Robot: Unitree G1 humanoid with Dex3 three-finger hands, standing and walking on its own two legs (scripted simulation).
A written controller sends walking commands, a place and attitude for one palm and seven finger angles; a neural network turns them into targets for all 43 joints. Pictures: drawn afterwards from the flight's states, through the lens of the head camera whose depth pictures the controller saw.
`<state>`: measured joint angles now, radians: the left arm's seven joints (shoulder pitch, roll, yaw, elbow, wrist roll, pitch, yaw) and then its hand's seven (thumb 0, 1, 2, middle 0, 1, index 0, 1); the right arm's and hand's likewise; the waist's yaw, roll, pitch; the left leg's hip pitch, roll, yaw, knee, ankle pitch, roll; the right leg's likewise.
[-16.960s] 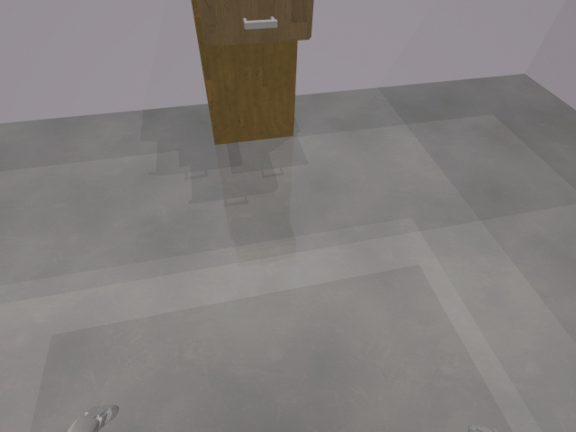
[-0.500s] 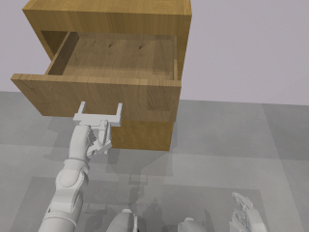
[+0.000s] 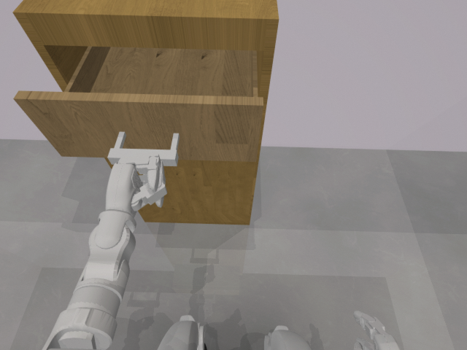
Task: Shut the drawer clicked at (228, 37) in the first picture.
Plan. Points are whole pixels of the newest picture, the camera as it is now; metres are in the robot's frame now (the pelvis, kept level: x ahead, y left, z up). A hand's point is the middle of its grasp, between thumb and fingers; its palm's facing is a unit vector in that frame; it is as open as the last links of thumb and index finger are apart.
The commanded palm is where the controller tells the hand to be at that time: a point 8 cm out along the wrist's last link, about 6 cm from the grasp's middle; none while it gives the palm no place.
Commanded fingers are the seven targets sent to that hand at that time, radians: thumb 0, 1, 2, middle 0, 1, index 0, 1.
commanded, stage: push the drawer shut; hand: left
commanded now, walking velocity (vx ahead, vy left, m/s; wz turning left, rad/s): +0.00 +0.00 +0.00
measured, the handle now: (146, 147) +0.45 +0.17 +0.05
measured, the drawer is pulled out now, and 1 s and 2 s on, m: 0.14 0.02 0.00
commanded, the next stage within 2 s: pull the fist back off the drawer in 1.36 s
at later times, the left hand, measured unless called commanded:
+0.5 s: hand (167, 152) +0.45 +0.13 +0.05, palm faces -0.04 -1.00 -0.05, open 3.0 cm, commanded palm +0.44 +0.18 +0.06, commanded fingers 0.00 0.90 0.90 -1.40 -1.60 -1.40 -1.60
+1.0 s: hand (169, 127) +0.51 +0.13 +0.05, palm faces -0.04 -1.00 -0.03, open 3.0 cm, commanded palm +0.50 +0.18 +0.06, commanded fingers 0.00 0.90 0.90 -1.40 -1.60 -1.40 -1.60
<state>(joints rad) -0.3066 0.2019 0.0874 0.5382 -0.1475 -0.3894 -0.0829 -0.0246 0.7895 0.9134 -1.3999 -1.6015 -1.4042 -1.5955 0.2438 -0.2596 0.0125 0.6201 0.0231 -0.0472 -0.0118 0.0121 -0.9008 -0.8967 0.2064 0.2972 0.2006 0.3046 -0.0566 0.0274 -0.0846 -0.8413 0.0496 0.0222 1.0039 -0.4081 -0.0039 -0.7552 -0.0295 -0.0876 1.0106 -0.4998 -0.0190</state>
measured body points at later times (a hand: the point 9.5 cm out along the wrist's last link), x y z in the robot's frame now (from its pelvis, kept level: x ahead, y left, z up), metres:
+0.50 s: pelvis -0.01 +0.00 -0.01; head +0.09 +0.00 +0.43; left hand +0.44 +0.18 +0.06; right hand +0.05 -0.26 -0.13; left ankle +0.04 +0.12 -0.67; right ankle +0.00 -0.11 -0.67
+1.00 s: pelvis +0.00 +0.01 -0.01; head +0.12 +0.02 +0.42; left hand +0.50 +0.19 +0.06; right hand +0.00 -0.25 -0.13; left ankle +0.04 +0.12 -0.67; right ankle +0.00 -0.11 -0.67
